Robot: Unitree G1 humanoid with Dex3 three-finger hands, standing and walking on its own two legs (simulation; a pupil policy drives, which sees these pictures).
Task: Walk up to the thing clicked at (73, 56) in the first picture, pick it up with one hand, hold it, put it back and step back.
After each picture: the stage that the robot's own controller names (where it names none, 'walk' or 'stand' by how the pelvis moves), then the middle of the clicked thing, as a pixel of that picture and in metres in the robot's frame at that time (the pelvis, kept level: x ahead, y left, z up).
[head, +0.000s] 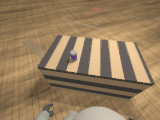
stand; (73, 55) +0.62 +0.20 -0.12
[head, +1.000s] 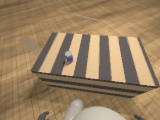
stand; (69, 57) +0.53 +0.26 -0.11
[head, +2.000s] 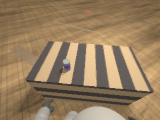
stand; (67, 65) +0.50 +0.24 -0.11
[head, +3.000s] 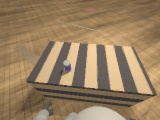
stand; (67, 66) +0.48 +0.24 -0.12
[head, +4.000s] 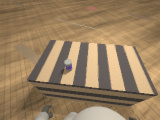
stand; (68, 65) +0.48 +0.23 -0.12
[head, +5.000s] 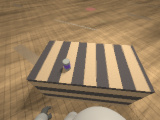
stand; (67, 64) +0.49 +0.25 -0.12
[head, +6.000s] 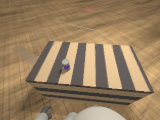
stand; (66, 65) +0.49 +0.26 -0.12
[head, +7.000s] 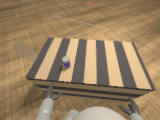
rise first; (66, 62) +0.49 +0.26 -0.12
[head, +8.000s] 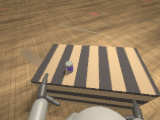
go down; (69, 67) +0.49 +0.25 -0.12
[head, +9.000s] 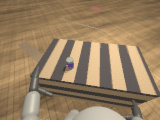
go down; (70, 63) +0.50 +0.24 -0.11
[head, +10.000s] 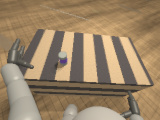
go down; (63, 58) +0.48 +0.22 -0.06
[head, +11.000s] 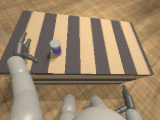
close in; (56, 48) +0.50 +0.23 -0.02
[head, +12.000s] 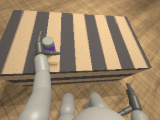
close; (49, 46) +0.51 +0.25 +0.00
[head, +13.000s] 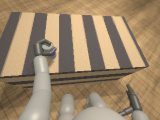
lift; (50, 50) +0.48 +0.24 +0.00
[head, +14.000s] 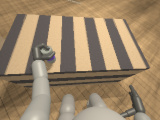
lift; (49, 54) +0.45 +0.25 +0.00
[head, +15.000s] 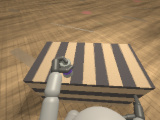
lift; (66, 68) +0.33 +0.17 +0.10
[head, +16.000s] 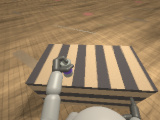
hold; (67, 68) +0.34 +0.18 +0.09
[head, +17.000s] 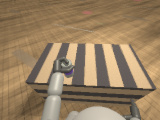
hold; (67, 68) +0.33 +0.17 +0.08
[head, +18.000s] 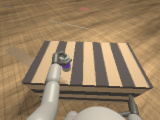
crouch; (65, 63) +0.39 +0.19 +0.06
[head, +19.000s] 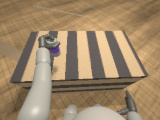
lower; (54, 47) +0.49 +0.23 +0.07
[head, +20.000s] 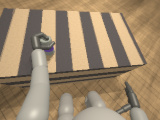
lower; (48, 46) +0.51 +0.23 +0.00
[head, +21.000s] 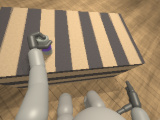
lower; (45, 45) +0.51 +0.24 +0.00
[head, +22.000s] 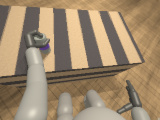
lower; (43, 43) +0.52 +0.25 +0.01
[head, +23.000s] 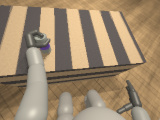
lower; (43, 43) +0.52 +0.25 +0.01
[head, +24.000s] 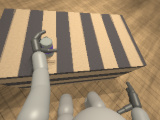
open; (47, 47) +0.50 +0.23 +0.00
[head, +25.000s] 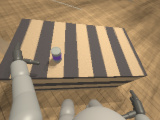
sink last; (56, 55) +0.47 +0.22 -0.04
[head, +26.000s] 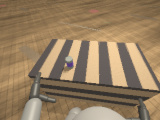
stand; (69, 62) +0.50 +0.24 -0.06
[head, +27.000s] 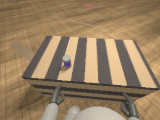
stand; (67, 62) +0.48 +0.23 -0.05
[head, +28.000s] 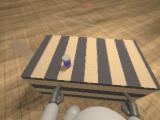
stand; (67, 61) +0.48 +0.23 -0.05
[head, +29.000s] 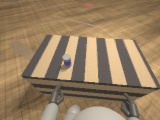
stand; (67, 61) +0.48 +0.23 -0.05
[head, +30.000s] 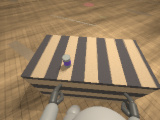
stand; (67, 61) +0.48 +0.23 -0.05
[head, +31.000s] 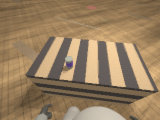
stand; (69, 62) +0.49 +0.22 -0.08
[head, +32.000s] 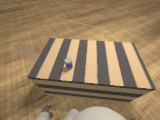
walk; (68, 63) +0.49 +0.23 -0.12
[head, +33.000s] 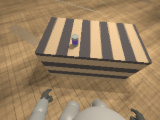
walk; (75, 40) +0.68 +0.20 -0.09
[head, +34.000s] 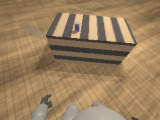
walk; (76, 26) +1.02 +0.22 -0.10
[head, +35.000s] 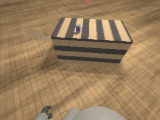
stand; (78, 28) +1.12 +0.25 -0.11
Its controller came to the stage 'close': yes
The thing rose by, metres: 0.20
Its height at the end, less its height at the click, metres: +0.00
